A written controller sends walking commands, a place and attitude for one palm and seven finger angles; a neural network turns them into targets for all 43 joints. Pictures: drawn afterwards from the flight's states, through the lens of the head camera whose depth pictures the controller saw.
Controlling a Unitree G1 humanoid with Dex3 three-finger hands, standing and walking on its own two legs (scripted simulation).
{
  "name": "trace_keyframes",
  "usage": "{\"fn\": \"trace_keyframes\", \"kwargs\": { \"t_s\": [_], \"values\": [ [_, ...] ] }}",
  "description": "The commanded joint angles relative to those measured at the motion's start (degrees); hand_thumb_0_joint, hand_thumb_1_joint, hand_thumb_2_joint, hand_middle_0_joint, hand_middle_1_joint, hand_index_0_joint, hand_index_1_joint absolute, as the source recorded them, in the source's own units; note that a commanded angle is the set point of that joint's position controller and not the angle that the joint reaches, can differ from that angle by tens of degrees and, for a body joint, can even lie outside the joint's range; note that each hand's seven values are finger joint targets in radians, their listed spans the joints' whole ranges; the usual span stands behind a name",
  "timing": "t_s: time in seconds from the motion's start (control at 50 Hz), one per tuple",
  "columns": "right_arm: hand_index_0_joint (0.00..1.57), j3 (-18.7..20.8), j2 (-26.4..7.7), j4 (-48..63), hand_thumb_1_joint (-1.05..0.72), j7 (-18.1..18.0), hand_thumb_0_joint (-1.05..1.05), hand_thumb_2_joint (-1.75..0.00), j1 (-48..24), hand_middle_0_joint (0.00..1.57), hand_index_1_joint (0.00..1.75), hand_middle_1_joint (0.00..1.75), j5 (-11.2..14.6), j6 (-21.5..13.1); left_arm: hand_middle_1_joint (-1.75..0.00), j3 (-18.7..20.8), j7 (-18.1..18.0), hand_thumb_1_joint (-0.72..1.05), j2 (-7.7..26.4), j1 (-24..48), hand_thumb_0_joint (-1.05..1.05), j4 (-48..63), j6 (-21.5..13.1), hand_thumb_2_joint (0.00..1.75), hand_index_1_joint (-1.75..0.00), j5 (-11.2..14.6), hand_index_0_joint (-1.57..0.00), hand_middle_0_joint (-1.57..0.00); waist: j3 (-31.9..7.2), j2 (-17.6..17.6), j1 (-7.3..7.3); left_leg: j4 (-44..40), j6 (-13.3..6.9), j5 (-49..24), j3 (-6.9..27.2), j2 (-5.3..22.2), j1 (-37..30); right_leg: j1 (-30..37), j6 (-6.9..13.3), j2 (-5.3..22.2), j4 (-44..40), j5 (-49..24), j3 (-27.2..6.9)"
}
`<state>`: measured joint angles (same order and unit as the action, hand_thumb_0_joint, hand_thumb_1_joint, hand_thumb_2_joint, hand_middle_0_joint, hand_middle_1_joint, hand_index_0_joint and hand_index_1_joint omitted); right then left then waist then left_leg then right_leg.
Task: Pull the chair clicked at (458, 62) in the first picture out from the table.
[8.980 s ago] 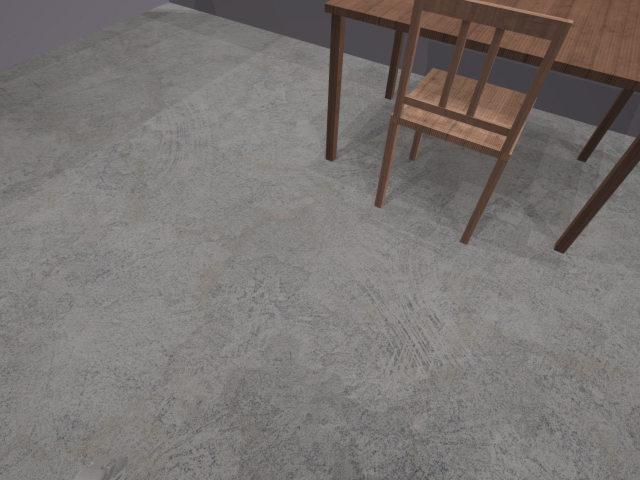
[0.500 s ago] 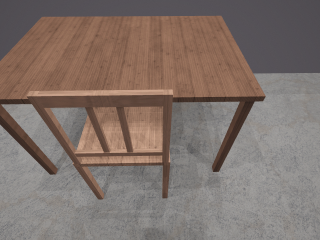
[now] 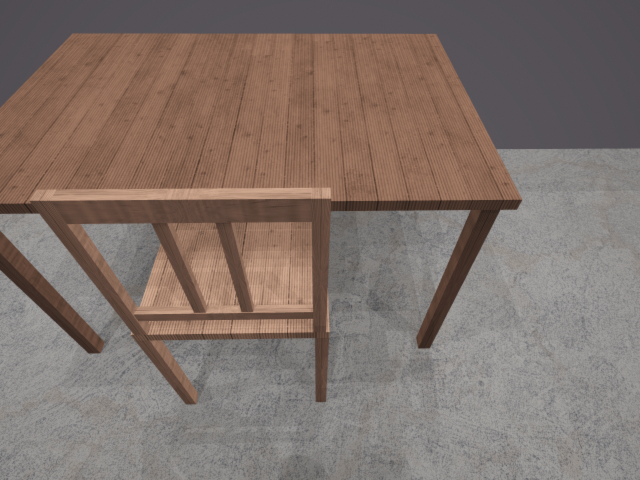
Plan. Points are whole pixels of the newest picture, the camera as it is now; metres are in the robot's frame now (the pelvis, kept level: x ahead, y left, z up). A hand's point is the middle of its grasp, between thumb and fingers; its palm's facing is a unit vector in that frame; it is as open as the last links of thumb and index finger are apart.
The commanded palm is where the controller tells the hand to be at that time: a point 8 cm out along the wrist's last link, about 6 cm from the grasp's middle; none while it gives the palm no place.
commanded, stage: look again from close up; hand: left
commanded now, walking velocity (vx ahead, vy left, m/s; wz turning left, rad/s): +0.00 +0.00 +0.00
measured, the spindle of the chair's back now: (183, 270) +0.46 +0.27 -0.09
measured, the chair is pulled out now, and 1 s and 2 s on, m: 0.00 0.00 0.00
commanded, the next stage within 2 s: raise the hand toward the chair's back in 0.54 s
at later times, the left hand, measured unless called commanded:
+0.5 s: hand out of the picture +0.01 +0.16 -0.17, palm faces +0.02 -0.98 -0.19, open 7.3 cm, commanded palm none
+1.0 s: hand (223, 443) +0.17 +0.13 -0.04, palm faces +0.02 -1.00 +0.01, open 8.7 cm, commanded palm +0.12 +0.21 -0.06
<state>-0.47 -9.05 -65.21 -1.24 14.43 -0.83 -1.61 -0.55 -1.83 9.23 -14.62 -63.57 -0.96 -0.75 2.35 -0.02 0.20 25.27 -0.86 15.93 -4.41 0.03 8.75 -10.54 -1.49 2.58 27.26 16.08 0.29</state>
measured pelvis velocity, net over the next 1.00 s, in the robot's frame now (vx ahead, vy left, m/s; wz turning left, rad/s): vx -0.04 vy -0.03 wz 0.04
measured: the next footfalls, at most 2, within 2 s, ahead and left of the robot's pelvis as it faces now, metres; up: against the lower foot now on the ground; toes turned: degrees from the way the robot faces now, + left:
none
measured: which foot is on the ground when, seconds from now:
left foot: down 0.00-1.00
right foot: down 0.00-1.00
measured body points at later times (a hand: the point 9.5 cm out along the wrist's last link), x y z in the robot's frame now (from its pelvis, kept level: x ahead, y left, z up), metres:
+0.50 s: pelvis +0.01 -0.01 +0.00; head +0.03 -0.02 +0.45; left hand +0.01 +0.21 -0.16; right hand +0.02 -0.24 -0.16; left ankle -0.03 +0.11 -0.74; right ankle -0.02 -0.13 -0.74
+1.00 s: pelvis -0.04 -0.03 -0.08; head +0.01 -0.02 +0.37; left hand +0.17 +0.19 -0.04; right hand +0.19 -0.28 -0.12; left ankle -0.02 +0.11 -0.74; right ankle -0.02 -0.13 -0.74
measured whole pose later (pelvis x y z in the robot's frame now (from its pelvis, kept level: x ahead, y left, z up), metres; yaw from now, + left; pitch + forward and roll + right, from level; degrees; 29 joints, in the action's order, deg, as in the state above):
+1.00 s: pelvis -0.04 -0.03 -0.08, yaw +2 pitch +13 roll +1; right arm 4.8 -15.1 -31.6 0.3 7.8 0.1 -14.9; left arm 5.5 14.9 7.0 -18.7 -10.9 -33.8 10.9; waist -8.4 -2.5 0.3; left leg 61.0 1.1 28.1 -1.5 1.6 45.6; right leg -46.4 1.1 2.5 62.7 28.7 2.3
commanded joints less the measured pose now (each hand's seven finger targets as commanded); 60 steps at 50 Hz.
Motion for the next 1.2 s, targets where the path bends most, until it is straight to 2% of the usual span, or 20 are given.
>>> {"fn": "trace_keyframes", "kwargs": {
  "t_s": [0.0, 0.6, 0.62, 0.64, 0.66, 0.68, 0.7, 0.72, 0.74, 0.78, 0.8, 0.82, 0.88, 0.9, 0.92, 0.96, 1.0, 1.04, 1.1, 1.18],
  "values": [
    [0.2, 0.7, -5.0, 1.2, -0.9, -0.4, 0.0, -0.9, 3.5, 0.2, 0.3, 0.3, 0.4, -0.5, -0.3, 0.9, -0.5, 0.9, 6.4, -3.9, 0.0, 1.6, -0.6, 0.9, -0.3, 0.0, -0.2, -0.2, 0.6, -0.9, -0.41, -4.9, -0.9, -11.9, 5.1, 5.7, 0.5, -0.7, 2.7, 3.4, -3.7, -13.2, -3.2],
    [0.2, 0.6, -4.4, 0.4, -0.9, -0.7, 0.0, -0.9, 3.5, 0.2, 0.3, 0.3, 0.4, -0.4, -0.3, 1.1, -0.5, 0.9, 6.0, -5.7, 0.0, 1.1, -1.0, 0.9, -0.3, 0.1, -0.2, -0.2, -0.1, -0.5, -0.54, -4.8, -0.4, -13.5, 4.7, 5.8, -1.1, 0.7, 3.1, 3.5, -5.2, -17.2, -3.2],
    [0.2, 1.4, -7.1, 4.9, -0.9, -0.3, 0.0, -0.9, -1.3, 0.2, 0.3, 0.3, 0.8, -0.6, -0.3, 1.3, -2.7, 0.9, 6.9, -9.1, 0.0, -1.1, -1.8, 0.9, -0.3, -0.6, -0.2, -0.2, 2.4, -1.3, -1.86, 8.0, 1.4, -17.2, 2.5, 6.6, 4.7, -0.4, 2.0, 7.2, -4.4, -38.8, -6.1],
    [0.2, 2.0, -15.7, 24.3, -0.9, -2.8, 0.0, -0.9, 0.6, 0.2, 0.3, 0.3, 3.6, -9.0, -0.3, 6.5, -1.9, 0.88, 18.3, 33.4, 0.0, 88.2, -14.2, 0.89, -0.3, 11.4, -0.2, -0.2, -26.0, 8.6, 4.41, -0.1, -0.6, -25.1, 3.4, 0.4, -10.0, 6.2, 3.3, 1.3, 1.3, -33.5, -1.1],
    [0.2, 1.8, -10.9, 21.5, -0.9, -4.6, 0.0, -0.9, -3.7, 0.2, 0.3, 0.3, 2.3, -13.6, -0.29, 7.0, -4.6, 0.85, 13.8, 7.6, 0.0, 71.4, -11.0, 0.88, -0.29, 6.2, -0.2, -0.2, -25.9, 16.0, -1.19, 0.1, -1.0, -34.1, 2.9, 2.7, -13.0, 2.8, 4.2, -1.5, 4.2, -19.7, 0.3],
    [0.2, 2.0, -8.3, 19.9, -0.9, -4.3, 0.0, -0.9, -2.3, 0.2, 0.3, 0.3, 3.8, -14.6, -0.29, -3.0, -5.1, 0.83, -3.6, -10.3, 0.0, 55.2, -3.4, 0.87, -0.29, 7.6, -0.19, -0.19, -15.1, 10.3, 1.61, 1.1, -0.4, -33.3, 3.6, 3.6, -6.5, -4.0, 2.8, -1.2, 3.7, -12.0, 3.9],
    [0.2, 2.9, -10.0, 20.4, -0.9, -3.8, 0.0, -0.9, -0.4, 0.2, 0.3, 0.3, 3.9, -15.5, -0.29, -5.1, -4.3, 0.81, -7.6, -9.4, 0.0, 57.4, -2.2, 0.86, -0.29, 9.3, -0.19, -0.19, -10.1, 5.6, 1.79, 2.5, 0.1, -29.4, 4.7, 3.4, -2.4, -7.1, 2.1, -1.1, 3.4, -10.7, 5.4],
    [0.2, 3.3, -11.9, 24.4, -0.9, -3.5, 0.0, -0.9, -2.4, 0.2, 0.3, 0.3, 3.3, -16.7, -0.28, -3.3, -3.9, 0.78, -3.1, 0.4, 0.0, 65.8, -5.8, 0.85, -0.28, 9.4, -0.19, -0.19, -3.8, 1.7, 3.83, 4.9, 0.0, -20.2, 5.6, 2.3, 2.7, -10.8, 1.9, -1.4, 3.3, -10.7, 5.8],
    [0.2, 4.3, -12.7, 25.9, -0.9, -3.6, 0.0, -0.9, -2.0, 0.2, 0.3, 0.3, 2.1, -17.4, -0.28, 0.9, -3.2, 0.76, 0.5, 0.0, 0.0, 64.8, -9.1, 0.84, -0.28, 9.1, -0.19, -0.19, -6.0, -4.3, 3.93, 7.3, -0.1, -13.9, 5.5, 1.1, 6.5, -13.4, 1.8, -1.9, 4.6, -8.0, 6.4],
    [0.2, 4.9, -12.1, 28.9, -0.9, -2.9, 0.0, -0.9, -3.3, 0.2, 0.3, 0.3, 0.6, -18.0, -0.27, 2.2, 0.3, 0.71, -2.7, -9.1, 0.0, 55.5, -15.7, 0.82, -0.27, 9.6, -0.18, -0.18, -5.3, -13.6, 1.77, 12.9, 0.3, -5.9, 5.2, 0.3, 16.5, -21.2, 1.5, -2.3, 9.7, -1.3, 7.1],
    [0.2, 5.4, -11.5, 30.4, -0.9, -1.9, 0.0, -0.9, -4.5, 0.2, 0.3, 0.3, 0.9, -17.9, -0.27, 4.4, 2.9, 0.69, -2.9, -16.9, 0.0, 49.5, -19.0, 0.81, -0.27, 9.9, -0.18, -0.18, -4.5, -13.3, -1.08, 14.9, 0.9, -4.4, 4.7, -0.1, 20.9, -22.0, 2.0, -2.2, 12.2, -0.6, 6.6],
    [0.2, 5.5, -11.2, 32.4, -0.9, -0.8, 0.0, -0.9, -5.2, 0.2, 0.3, 0.3, 0.7, -17.8, -0.26, 4.8, 6.1, 0.67, -3.8, -19.7, 0.0, 50.2, -23.6, 0.8, -0.26, 11.1, -0.18, -0.18, -7.5, -14.2, -2.71, 17.8, 1.3, -3.3, 4.3, -0.6, 24.8, -23.1, 2.3, -2.3, 16.2, -0.5, 6.5],
    [0.2, 6.5, -11.1, 36.7, -0.9, 1.5, 0.0, -0.9, -8.0, 0.2, 0.3, 0.3, 0.5, -17.1, -0.25, 9.9, 15.9, 0.6, 1.8, -17.2, 0.0, 53.1, -37.6, 0.77, -0.25, 12.4, -0.17, -0.17, -13.1, -5.8, -3.96, 27.8, 1.9, -1.3, 2.8, -1.6, 34.8, -27.7, 3.3, -1.8, 26.2, -2.3, 3.5],
    [0.2, 7.0, -11.2, 37.8, -0.9, 2.0, 0.0, -0.9, -7.6, 0.2, 0.3, 0.3, 0.9, -16.2, -0.25, 14.7, 16.9, 0.57, 6.4, -18.3, 0.0, 50.8, -38.5, 0.76, -0.25, 11.8, -0.17, -0.17, -14.5, -1.9, -5.51, 29.5, 1.8, -0.8, 2.1, -1.7, 36.7, -28.1, 3.9, -1.5, 28.0, -1.3, 2.2],
    [0.2, 6.8, -11.7, 41.1, -0.9, 2.1, 0.0, -0.9, -9.1, 0.2, 0.3, 0.3, 0.9, -15.5, -0.25, 13.1, 17.7, 0.55, 5.6, -16.9, 0.0, 55.6, -37.8, 0.75, -0.25, 12.6, -0.16, -0.16, -17.6, -1.6, -5.57, 30.5, 1.3, 0.3, 1.4, -2.1, 37.6, -27.6, 3.7, -1.4, 29.1, -0.2, 1.6],
    [0.2, 6.1, -11.5, 45.5, -0.9, 1.3, 0.0, -0.9, -10.7, 0.2, 0.3, 0.3, 2.2, -14.1, -0.24, 12.6, 17.9, 0.5, 6.3, -11.0, 0.0, 61.1, -33.9, 0.73, -0.24, 14.7, -0.16, -0.16, -17.4, -1.2, -4.37, 31.2, 0.7, 8.8, 1.1, -2.6, 40.9, -29.8, 3.1, -1.1, 26.1, 13.0, -1.4],
    [0.2, 5.9, -11.4, 47.2, -0.9, 0.0, 0.0, -0.9, -9.8, 0.2, 0.3, 0.3, 2.4, -13.4, -0.23, 13.2, 16.2, 0.46, 8.4, -4.8, 0.0, 70.2, -31.9, 0.71, -0.23, 15.3, -0.16, -0.16, -20.5, -0.7, -2.63, 34.4, -0.1, 8.2, 1.9, -1.9, 41.2, -30.7, 2.6, -1.3, 26.1, 13.9, -3.9],
    [0.2, 5.6, -10.2, 46.6, -0.9, -0.8, 0.0, -0.9, -6.4, 0.2, 0.3, 0.3, 2.1, -13.1, -0.22, 13.6, 14.5, 0.41, 8.9, -3.4, 0.0, 77.8, -32.0, 0.69, -0.22, 15.2, -0.15, -0.15, -24.6, 3.6, -1.43, 35.9, -0.5, 5.8, 2.8, -1.0, 38.9, -29.3, 2.6, -1.3, 25.8, 11.4, -4.7],
    [0.2, 4.7, -10.5, 44.7, -0.9, -2.1, 0.0, -0.9, -4.8, 0.2, 0.3, 0.3, 1.5, -13.6, -0.21, 10.4, 15.0, 0.34, 8.2, 2.3, 0.0, 83.8, -33.5, 0.66, -0.21, 14.9, -0.14, -0.14, -24.9, 2.2, 2.33, 38.9, -1.0, 2.2, 4.7, 0.2, 38.2, -33.2, 2.5, -2.6, 28.8, 4.7, -2.5],
    [0.2, 4.0, -11.2, 41.9, -0.9, -2.9, 0.0, -0.9, -5.0, 0.2, 0.3, 0.3, 1.8, -14.7, -0.2, 9.1, 19.1, 0.25, 7.6, 0.4, 0.0, 75.9, -30.7, 0.62, -0.2, 15.7, -0.13, -0.13, -22.1, 1.4, 3.27, 40.0, -0.8, 4.5, 5.7, 0.4, 41.8, -35.8, 2.3, -2.7, 28.5, 7.9, -1.8]
  ]
}}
